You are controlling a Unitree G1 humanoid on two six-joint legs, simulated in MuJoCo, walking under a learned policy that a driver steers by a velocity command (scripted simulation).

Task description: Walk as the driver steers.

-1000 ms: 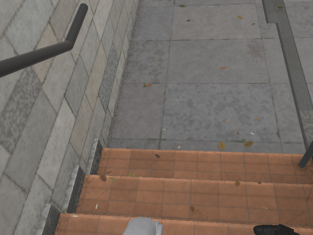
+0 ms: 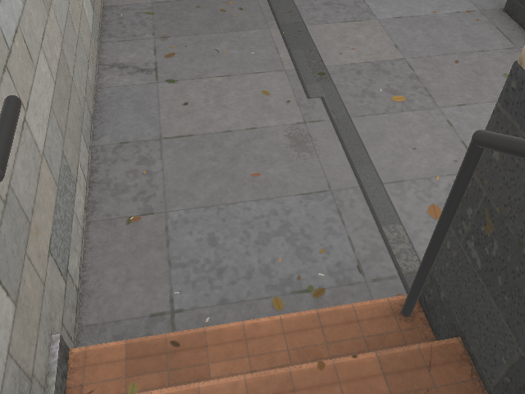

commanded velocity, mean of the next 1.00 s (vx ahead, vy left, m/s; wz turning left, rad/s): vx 0.11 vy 0.00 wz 0.00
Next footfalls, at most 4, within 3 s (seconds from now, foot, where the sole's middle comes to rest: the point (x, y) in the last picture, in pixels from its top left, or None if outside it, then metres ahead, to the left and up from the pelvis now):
1.32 right None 0.35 -0.07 -0.95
1.80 left None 0.63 0.11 -1.13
2.40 right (275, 340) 0.96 -0.06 -1.32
2.92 left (227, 293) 1.29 0.13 -1.50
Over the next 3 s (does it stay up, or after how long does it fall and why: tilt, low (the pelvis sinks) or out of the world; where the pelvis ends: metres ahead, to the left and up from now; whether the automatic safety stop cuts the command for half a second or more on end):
stays up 1.17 0.06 -0.73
